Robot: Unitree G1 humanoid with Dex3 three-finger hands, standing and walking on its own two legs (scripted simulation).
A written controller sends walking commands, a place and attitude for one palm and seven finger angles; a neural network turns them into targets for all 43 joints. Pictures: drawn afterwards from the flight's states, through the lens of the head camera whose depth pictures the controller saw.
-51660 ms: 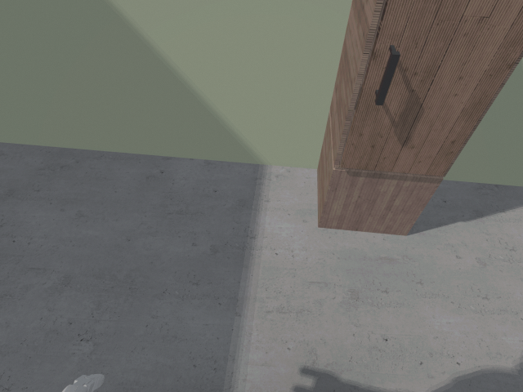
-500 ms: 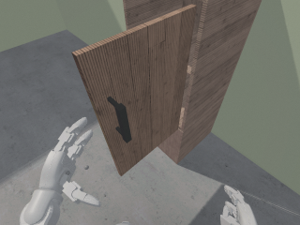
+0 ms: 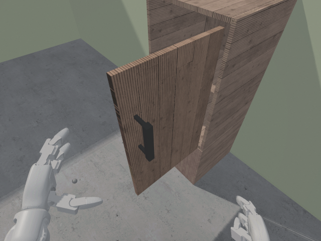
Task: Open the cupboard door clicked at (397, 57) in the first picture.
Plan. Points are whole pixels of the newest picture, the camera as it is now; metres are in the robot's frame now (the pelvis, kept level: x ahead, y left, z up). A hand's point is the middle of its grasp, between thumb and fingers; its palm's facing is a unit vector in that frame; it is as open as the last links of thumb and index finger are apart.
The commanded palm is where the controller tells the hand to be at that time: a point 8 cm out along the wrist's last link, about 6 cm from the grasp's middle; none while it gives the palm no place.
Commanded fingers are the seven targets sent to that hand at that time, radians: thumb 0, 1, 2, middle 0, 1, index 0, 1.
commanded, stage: draw the hand back to the body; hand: left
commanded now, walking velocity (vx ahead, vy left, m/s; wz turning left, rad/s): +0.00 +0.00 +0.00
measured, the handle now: (144, 138) +0.37 +0.09 +0.05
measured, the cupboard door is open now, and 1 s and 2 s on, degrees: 90 90 90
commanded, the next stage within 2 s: step back with the hand held close in 0.88 s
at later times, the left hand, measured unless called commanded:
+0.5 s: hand (40, 156) +0.23 +0.26 +0.16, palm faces +0.41 -0.81 -0.41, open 9.1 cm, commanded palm +0.18 +0.30 +0.18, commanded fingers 0.00 0.90 0.90 -0.20 -0.30 -0.20 -0.30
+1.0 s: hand (48, 159) +0.22 +0.24 +0.16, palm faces +0.42 -0.81 -0.40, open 7.4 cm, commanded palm +0.17 +0.28 +0.19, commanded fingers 0.00 0.90 0.90 -0.20 -0.30 -0.20 -0.30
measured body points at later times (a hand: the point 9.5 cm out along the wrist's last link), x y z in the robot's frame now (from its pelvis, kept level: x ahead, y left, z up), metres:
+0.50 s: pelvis +0.03 +0.00 +0.02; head +0.02 -0.01 +0.47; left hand +0.20 +0.30 +0.18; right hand +0.21 -0.22 -0.07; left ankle +0.04 +0.11 -0.73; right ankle -0.04 -0.12 -0.73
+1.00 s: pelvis +0.02 -0.02 +0.02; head +0.01 -0.04 +0.47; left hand +0.19 +0.28 +0.19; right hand +0.20 -0.25 -0.07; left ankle +0.04 +0.11 -0.73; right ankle -0.04 -0.12 -0.73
